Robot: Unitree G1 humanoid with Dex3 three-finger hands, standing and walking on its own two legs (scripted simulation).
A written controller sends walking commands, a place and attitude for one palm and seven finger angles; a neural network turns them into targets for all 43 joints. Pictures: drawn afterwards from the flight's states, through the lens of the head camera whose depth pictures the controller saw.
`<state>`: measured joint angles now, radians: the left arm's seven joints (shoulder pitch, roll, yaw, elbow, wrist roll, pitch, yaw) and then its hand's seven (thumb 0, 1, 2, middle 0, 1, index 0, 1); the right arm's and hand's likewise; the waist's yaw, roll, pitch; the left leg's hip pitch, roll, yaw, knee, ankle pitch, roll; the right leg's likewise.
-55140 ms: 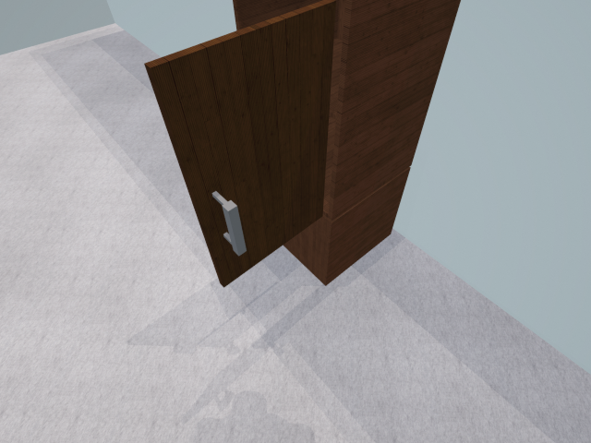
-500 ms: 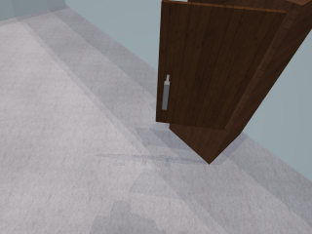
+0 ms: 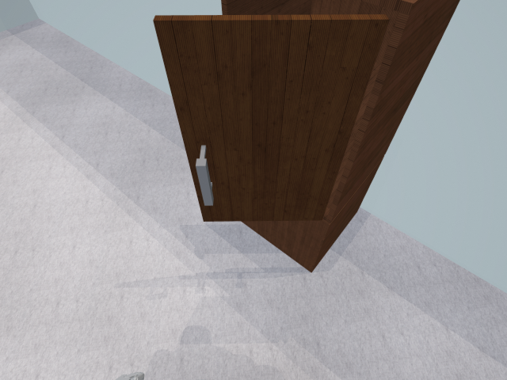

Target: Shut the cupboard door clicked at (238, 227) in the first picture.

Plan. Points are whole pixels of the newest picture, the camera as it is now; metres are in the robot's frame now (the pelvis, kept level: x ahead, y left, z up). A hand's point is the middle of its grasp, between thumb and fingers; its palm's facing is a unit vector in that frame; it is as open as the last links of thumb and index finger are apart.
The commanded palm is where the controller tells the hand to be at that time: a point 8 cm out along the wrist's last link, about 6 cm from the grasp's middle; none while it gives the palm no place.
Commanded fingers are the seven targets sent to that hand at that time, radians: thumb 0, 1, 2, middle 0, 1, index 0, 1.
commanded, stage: take the last steps up to it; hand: left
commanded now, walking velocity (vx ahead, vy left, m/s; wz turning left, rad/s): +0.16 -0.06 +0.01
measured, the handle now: (206, 176) +0.55 +0.13 -0.09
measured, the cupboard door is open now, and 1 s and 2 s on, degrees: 41 41 41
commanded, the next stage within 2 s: come to a stop and stand still in 0.02 s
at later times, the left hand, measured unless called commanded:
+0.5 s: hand out of the picture +0.12 +0.16 -0.17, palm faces +0.05 -0.97 -0.25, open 7.4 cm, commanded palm none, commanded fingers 0.00 0.90 0.90 -0.20 -0.30 -0.20 -0.30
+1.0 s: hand out of the picture +0.10 +0.18 -0.17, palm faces +0.03 -0.98 -0.17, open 7.4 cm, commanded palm none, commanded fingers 0.00 0.90 0.90 -0.20 -0.30 -0.20 -0.30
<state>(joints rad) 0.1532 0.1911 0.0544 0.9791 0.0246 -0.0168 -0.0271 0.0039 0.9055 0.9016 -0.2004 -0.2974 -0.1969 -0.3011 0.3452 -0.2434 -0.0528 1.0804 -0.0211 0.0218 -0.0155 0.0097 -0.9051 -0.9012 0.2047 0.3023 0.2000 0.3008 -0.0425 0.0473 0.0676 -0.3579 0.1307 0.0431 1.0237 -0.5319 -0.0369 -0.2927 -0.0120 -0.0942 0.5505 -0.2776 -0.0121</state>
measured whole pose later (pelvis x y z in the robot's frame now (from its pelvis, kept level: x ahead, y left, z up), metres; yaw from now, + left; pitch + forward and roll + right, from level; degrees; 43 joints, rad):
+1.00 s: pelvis +0.07 -0.01 +0.01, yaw -1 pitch -2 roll +0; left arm 0.22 0.21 0.02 1.08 0.02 0.04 0.02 0.00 0.90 0.90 -0.20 -0.30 -0.20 -0.30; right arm 0.24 -0.15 0.00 1.08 -0.01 0.01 -0.03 0.01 -0.93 -0.90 0.21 0.30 0.20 0.30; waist 0.03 -0.05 0.05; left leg -0.13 -0.01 0.05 0.44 -0.29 0.03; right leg -0.18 -0.05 -0.01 0.43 -0.21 0.05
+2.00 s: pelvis +0.08 -0.06 +0.00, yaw +0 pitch +0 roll +0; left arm 0.41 0.16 0.04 0.48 -0.10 -0.03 0.05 0.02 0.91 0.90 -0.21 -0.30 -0.21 -0.31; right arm 0.34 -0.21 0.00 0.94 0.01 -0.17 -0.09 0.01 -0.91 -0.90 0.20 0.30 0.20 0.30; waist 0.00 0.05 0.03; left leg -0.21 0.06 0.04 0.56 -0.35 -0.04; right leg -0.28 0.00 -0.04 0.60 -0.31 -0.03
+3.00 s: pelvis +0.02 -0.01 -0.11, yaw +2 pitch +18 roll -4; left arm 0.45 0.23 0.09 -0.11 -0.22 -0.40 -0.19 0.02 0.90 0.90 -1.04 -1.21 -1.03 -1.21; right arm 0.23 -0.25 -0.01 0.47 0.00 -0.21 -0.05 0.02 -0.90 -0.90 0.21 0.30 0.20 0.30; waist 0.00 0.01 -0.16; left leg -1.06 0.01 -0.04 1.35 -0.60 0.02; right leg -1.06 -0.06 -0.06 1.26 -0.51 0.03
